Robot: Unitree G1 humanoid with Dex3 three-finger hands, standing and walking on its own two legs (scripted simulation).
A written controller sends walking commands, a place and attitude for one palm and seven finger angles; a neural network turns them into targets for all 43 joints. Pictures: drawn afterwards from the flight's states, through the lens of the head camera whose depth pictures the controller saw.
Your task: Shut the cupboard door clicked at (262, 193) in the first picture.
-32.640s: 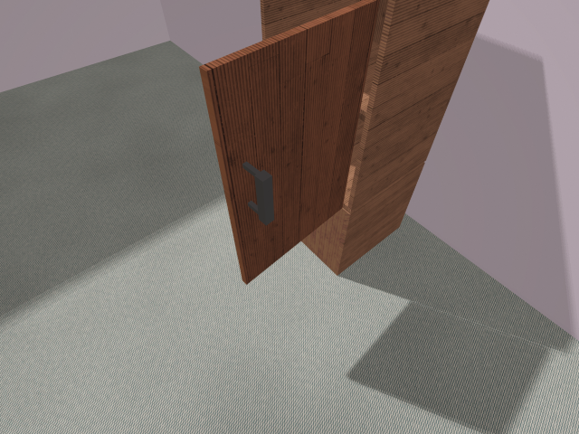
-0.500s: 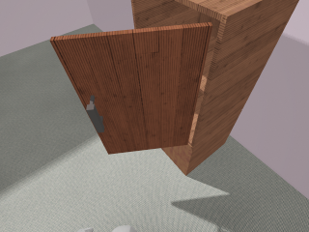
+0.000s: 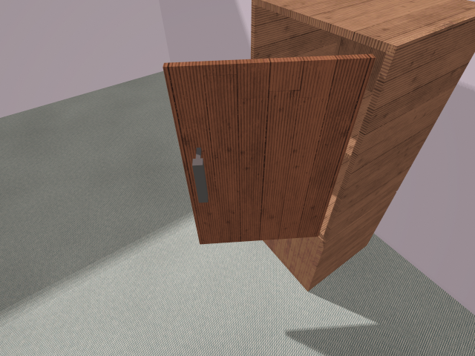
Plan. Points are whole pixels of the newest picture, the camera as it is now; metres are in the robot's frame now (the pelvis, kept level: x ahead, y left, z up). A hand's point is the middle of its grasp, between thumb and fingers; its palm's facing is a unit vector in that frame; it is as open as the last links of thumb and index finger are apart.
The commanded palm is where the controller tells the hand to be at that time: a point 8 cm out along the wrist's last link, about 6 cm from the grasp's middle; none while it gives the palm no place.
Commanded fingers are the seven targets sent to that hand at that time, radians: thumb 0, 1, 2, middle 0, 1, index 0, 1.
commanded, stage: come to a stop and stand still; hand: left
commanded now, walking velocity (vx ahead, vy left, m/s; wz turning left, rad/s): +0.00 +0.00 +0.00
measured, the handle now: (201, 175) +0.50 +0.13 +0.01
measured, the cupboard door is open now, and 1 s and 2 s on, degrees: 59 59 59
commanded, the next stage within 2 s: look again from close up in 0.36 s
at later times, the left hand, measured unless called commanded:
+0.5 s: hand out of the picture +0.02 +0.20 -0.16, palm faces -0.03 -0.97 -0.22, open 7.3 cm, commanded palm none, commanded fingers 0.00 0.90 0.90 -0.20 -0.30 -0.20 -0.30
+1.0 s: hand out of the picture +0.05 +0.18 -0.16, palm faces +0.00 -0.98 -0.21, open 7.3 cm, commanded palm none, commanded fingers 0.00 0.90 0.90 -0.20 -0.30 -0.20 -0.30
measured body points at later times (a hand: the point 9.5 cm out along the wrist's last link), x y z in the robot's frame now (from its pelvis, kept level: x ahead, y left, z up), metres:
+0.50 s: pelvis -0.01 +0.02 +0.01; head +0.00 +0.01 +0.46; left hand +0.02 +0.25 -0.14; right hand -0.04 -0.20 -0.15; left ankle -0.02 +0.09 -0.73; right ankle +0.04 -0.11 -0.73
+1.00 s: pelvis +0.03 +0.00 +0.01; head +0.05 +0.00 +0.46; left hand +0.05 +0.23 -0.14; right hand +0.05 -0.22 -0.15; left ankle -0.02 +0.09 -0.73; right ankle +0.04 -0.11 -0.73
